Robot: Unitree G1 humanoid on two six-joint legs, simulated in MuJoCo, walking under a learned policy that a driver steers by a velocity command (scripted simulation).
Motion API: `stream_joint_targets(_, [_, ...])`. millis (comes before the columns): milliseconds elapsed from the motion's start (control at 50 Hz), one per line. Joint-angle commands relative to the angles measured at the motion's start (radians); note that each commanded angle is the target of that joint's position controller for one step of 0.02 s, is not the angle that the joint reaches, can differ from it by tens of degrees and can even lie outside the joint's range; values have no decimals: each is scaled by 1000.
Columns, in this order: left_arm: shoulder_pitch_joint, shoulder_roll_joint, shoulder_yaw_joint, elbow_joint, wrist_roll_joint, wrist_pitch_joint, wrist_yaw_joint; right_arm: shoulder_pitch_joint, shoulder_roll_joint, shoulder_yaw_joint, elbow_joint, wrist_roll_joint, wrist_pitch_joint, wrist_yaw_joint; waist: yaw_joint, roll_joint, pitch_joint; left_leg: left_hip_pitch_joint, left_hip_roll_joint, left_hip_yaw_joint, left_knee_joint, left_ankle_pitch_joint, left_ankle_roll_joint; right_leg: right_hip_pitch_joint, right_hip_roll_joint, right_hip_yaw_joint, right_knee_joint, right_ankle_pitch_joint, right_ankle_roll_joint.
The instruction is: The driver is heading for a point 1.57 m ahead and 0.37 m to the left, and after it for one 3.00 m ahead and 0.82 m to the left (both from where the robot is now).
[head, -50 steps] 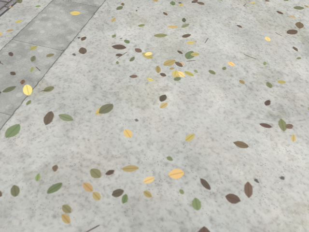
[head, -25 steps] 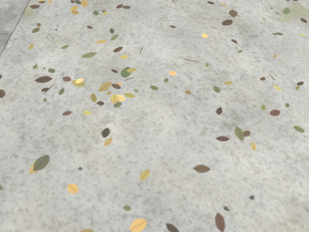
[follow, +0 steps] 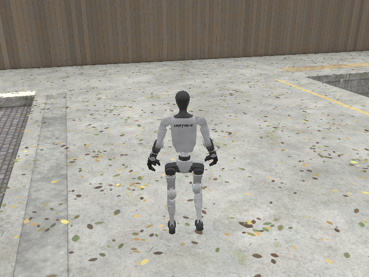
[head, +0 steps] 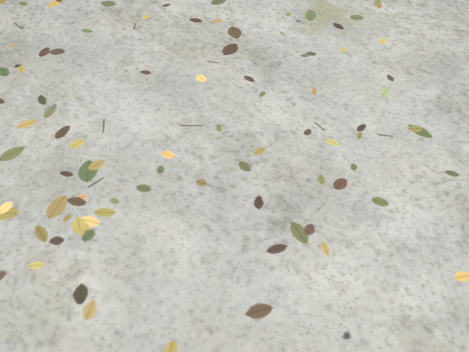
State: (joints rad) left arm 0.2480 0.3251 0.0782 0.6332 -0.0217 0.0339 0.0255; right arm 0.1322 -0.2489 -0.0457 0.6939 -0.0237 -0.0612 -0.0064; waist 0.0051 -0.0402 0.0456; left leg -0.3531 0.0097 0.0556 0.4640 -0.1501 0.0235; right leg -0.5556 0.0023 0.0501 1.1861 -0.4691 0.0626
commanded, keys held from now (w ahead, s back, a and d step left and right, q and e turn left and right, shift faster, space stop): e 0.14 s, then q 0.86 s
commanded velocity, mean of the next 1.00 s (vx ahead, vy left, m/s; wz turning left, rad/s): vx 0.04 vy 0.00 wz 0.15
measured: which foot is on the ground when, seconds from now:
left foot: down 0.00-0.26, up 0.28-0.66, down 0.68-1.00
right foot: up 0.00-0.24, down 0.26-0.68, up 0.70-1.00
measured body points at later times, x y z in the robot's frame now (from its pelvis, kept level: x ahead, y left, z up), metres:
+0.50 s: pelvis +0.06 -0.04 +0.00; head +0.08 -0.05 +0.45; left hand +0.26 +0.19 -0.08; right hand +0.13 -0.33 -0.13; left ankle +0.04 +0.10 -0.68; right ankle +0.07 -0.15 -0.74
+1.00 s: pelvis +0.04 +0.01 +0.01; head +0.07 +0.05 +0.46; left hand +0.13 +0.33 -0.11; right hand +0.24 -0.23 -0.07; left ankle +0.03 +0.09 -0.74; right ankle +0.10 -0.16 -0.67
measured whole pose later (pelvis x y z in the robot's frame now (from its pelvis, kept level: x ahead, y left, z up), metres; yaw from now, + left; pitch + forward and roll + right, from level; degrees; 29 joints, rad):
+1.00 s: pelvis +0.04 +0.01 +0.01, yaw +14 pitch +2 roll -3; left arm 0.10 0.31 0.10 0.74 0.00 0.02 0.06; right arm 0.20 -0.29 -0.06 0.69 0.01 0.02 -0.03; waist -0.01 -0.02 0.04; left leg -0.26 -0.06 -0.11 0.43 -0.20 0.07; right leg -0.52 0.01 0.09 0.94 -0.31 0.09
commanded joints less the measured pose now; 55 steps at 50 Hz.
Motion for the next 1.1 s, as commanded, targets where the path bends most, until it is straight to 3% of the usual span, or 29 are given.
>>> stream_joint_targets(20, [39, 33, 12, -78, 6, 7, 3, -14, -170, -49, -34, 1, -1, -10, 8, 182, -134, 164, 277, -161, -170, 481, 217, -36, -54, -6, -88, 77, 12])
stream_joint_targets(80, [-3, 35, 10, -90, 9, 10, -9, -39, -189, -55, -21, 13, 16, -18, 1, 165, -168, 179, 294, -97, -180, 412, 216, 24, -72, -18, -219, 183, 3])
stream_joint_targets(140, [-56, 44, 14, -110, 8, 17, -24, -48, -208, -61, -8, 23, 31, -15, -14, 176, -144, 161, 294, -43, -185, 278, 196, 93, -68, -51, -342, 219, -18])
stream_joint_targets(180, [-93, 33, 10, -129, 13, 16, -31, -12, -216, -61, 16, 35, 36, -7, -31, 172, -134, 174, 299, -63, -160, 262, 194, 139, -46, -57, -432, 175, -39])
stream_joint_targets(220, [-64, 16, 8, -118, 17, 9, -35, -17, -211, -53, 35, 53, 40, 2, -4, 160, -138, 192, 281, -68, -97, 239, 170, 230, -16, -72, -615, 221, -71])
stream_joint_targets(240, [-23, 12, 8, -94, 23, 1, -34, -22, -178, -39, 47, 60, 39, 7, 19, 146, -142, 153, 249, -55, -45, 201, 134, 346, 3, -83, -761, 332, -94])
stream_joint_targets(260, [-2, 37, 11, -87, 33, -3, -25, 24, -111, -12, 69, 45, 30, 17, 16, 90, -171, 75, 192, -21, 16, 108, 57, 508, -60, -4, -841, 508, -116])
stream_joint_targets(280, [9, 113, 16, -105, 52, -4, -9, 66, -36, 20, 57, -13, 21, 34, -33, -130, -235, -63, 101, 50, 196, -274, -39, 663, -307, 245, -792, 926, -178])
stream_joint_targets(300, [-40, 70, -2, -102, 72, -13, -7, 77, -58, 14, 63, 7, 29, 31, -26, -205, -239, -95, 81, -28, 264, -469, -82, 543, -384, 278, -805, 822, -325])
stream_joint_targets(320, [-73, 43, -7, -98, 72, -27, -16, 37, -136, -3, 66, 27, 41, 23, -2, -151, -196, -74, 88, -61, 320, -454, -97, 471, -333, 233, -828, 708, -333])
stream_joint_targets(340, [-99, 46, -5, -82, 69, -38, -19, 20, -159, -16, 65, 38, 52, 16, -5, -151, -159, -96, 77, -68, 363, -428, -101, 448, -296, 183, -835, 668, -302])
stream_joint_targets(380, [-131, 91, 10, -67, 50, -47, -12, 48, -193, -38, 90, 33, 78, -4, -10, -133, -126, -110, 65, -86, 479, -391, -113, 403, -296, 133, -837, 710, -291])
stream_joint_targets(420, [-137, 96, 16, -54, 42, -44, 1, 82, -180, -47, 97, 45, 90, -11, -19, -112, -119, -122, 42, -76, 582, -375, -119, 388, -300, 84, -836, 762, -301])
stream_joint_targets(480, [-157, 63, 14, -37, 39, -35, 16, 61, -131, -43, 80, 48, 103, -19, -10, -93, -114, -147, 50, -62, 550, -333, -118, 408, -299, 34, -838, 687, -299])
stream_joint_targets(520, [-166, 61, 18, -25, 40, -28, 21, 35, -105, -34, 57, 44, 108, -14, 1, -98, -120, -120, 57, -43, 466, -313, -110, 416, -306, 13, -834, 653, -301])
stream_joint_targets(580, [-166, 83, 30, -5, 35, -19, 22, 36, -116, -36, 30, 43, 109, 4, 6, -110, -143, -62, 50, -11, 363, -286, -87, 436, -334, 11, -817, 658, -303])
stream_joint_targets(620, [-182, 99, 36, 7, 19, -16, 23, 70, -123, -41, 26, 43, 110, 17, -17, -113, -145, -5, 40, 13, 261, -234, -55, 428, -341, -3, -783, 637, -276])
stream_joint_targets(660, [-183, 88, 37, 29, -1, -11, 24, 144, -129, -49, 47, 35, 109, 24, -54, -81, -142, 125, -3, 38, 52, -60, 0, 364, -295, -69, -683, 502, -192])
stream_joint_targets(680, [-132, 55, 32, 48, 10, -9, 20, 154, -191, -68, 43, 28, 105, 15, -34, 73, -116, 213, 63, -109, -55, 168, 51, 241, -215, -159, -513, 313, -100])
stream_joint_targets(700, [-170, -2, 11, -2, 58, -12, 15, 160, -324, -97, 15, 23, 99, -4, -15, 386, -84, 332, 326, -493, -90, 556, 211, -71, -49, -214, -211, -154, 14])
stream_joint_targets(720, [-276, 30, 19, -28, 43, -19, 22, 192, -312, -88, -2, -22, 75, 9, -97, 293, -147, 278, 396, -592, -139, 508, 346, -119, 5, -34, -34, -250, 7])
stream_joint_targets(740, [-274, 60, 30, -17, 19, -18, 25, 147, -288, -80, -10, -23, 54, 14, -70, 196, -123, 267, 348, -508, -143, 413, 316, -137, -16, 11, 27, -174, -10])
stream_joint_targets(760, [-247, 68, 37, 3, 17, -15, 30, 87, -264, -77, -18, 3, 46, 8, -35, 150, -100, 260, 291, -440, -134, 329, 257, -152, -32, 24, 17, -73, -19])
stream_joint_targets(780, [-226, 77, 43, 25, 26, -12, 37, 44, -222, -64, -27, 28, 47, 0, -19, 127, -93, 257, 256, -402, -130, 290, 214, -153, -42, 31, -4, -7, -16])
stream_joint_targets(800, [-207, 78, 46, 32, 32, -11, 41, 25, -204, -56, -33, 39, 51, -9, -5, 141, -98, 236, 231, -377, -132, 298, 197, -122, -39, 32, -5, 50, -8])
stream_joint_targets(840, [-178, 61, 45, 42, 25, -16, 37, 46, -191, -50, -41, 33, 57, -19, -2, 148, -127, 252, 203, -357, -133, 319, 194, -92, -16, 29, -2, 119, 3])
stream_joint_targets(960, [-204, 45, 37, 35, 20, -30, 33, 79, -219, -62, -60, 34, 72, -34, -29, 167, -110, 293, 178, -415, -135, 169, 194, -86, 1, 51, -246, 163, 36])
stream_joint_targets(1040, [-207, 48, 35, 36, 18, -44, 21, 58, -233, -70, -80, 32, 81, -31, -37, 187, -92, 221, 159, -473, -128, 83, 203, 3, 16, 58, -376, 143, 38])
stream_joint_targets(1100, [-206, 57, 35, 31, 8, -66, 3, 58, -227, -70, -89, 39, 82, -23, -49, 202, -101, 177, 137, -548, -166, -244, 214, 70, 28, 48, -476, 123, 17])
